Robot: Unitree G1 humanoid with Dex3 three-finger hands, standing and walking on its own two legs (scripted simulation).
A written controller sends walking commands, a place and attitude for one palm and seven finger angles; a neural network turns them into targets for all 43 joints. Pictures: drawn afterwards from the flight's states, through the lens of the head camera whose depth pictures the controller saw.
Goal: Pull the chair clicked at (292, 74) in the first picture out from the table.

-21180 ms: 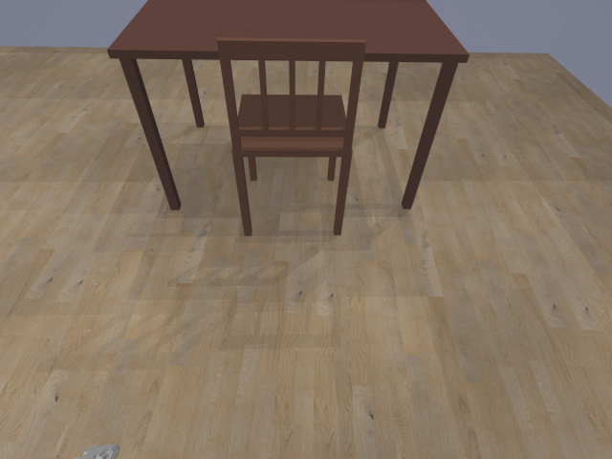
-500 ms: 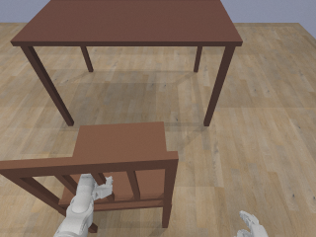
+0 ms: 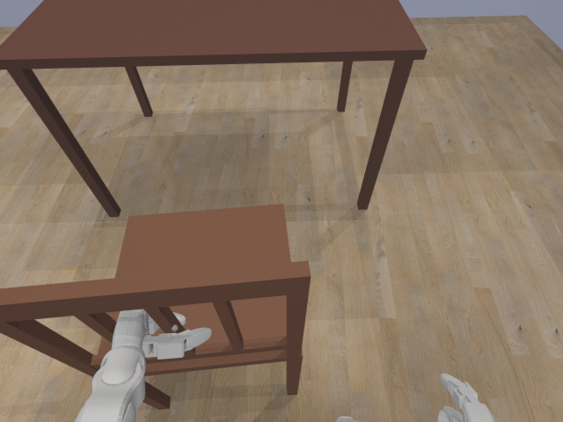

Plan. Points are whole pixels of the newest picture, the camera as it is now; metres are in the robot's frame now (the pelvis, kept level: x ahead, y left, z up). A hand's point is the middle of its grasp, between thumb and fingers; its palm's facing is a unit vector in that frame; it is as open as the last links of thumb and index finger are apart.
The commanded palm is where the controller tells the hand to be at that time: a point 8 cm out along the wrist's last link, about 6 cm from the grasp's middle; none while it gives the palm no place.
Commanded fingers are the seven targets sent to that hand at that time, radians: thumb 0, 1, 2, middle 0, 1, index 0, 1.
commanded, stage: open the thumb and straighten the fingers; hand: left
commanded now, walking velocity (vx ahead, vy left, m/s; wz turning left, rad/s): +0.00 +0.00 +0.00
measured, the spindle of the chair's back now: (174, 329) +0.28 +0.18 -0.09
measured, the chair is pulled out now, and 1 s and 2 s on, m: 0.58 0.58 0.58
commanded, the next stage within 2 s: draw the fingers out of the gap in 0.44 s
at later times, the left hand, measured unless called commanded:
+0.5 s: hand (172, 331) +0.27 +0.17 -0.06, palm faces +0.09 -0.98 -0.19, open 17.2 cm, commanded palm +0.24 +0.22 -0.03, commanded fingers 0.00 -0.55 0.20 0.00 0.00 0.00 0.00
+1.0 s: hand (161, 388) +0.19 +0.17 -0.06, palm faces +0.11 -0.97 -0.20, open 17.5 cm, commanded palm +0.16 +0.22 -0.04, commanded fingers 0.00 -0.55 0.20 0.00 0.00 0.00 0.00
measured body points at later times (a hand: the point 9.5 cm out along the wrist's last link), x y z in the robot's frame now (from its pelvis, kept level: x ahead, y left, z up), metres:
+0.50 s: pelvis +0.02 +0.01 -0.02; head +0.06 +0.00 +0.43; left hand +0.26 +0.23 -0.04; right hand +0.17 -0.24 -0.11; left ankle -0.02 +0.15 -0.72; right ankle +0.03 -0.13 -0.72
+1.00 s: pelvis +0.01 +0.01 -0.03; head +0.05 +0.00 +0.42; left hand +0.18 +0.23 -0.04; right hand +0.19 -0.23 -0.11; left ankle -0.02 +0.15 -0.72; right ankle +0.03 -0.13 -0.72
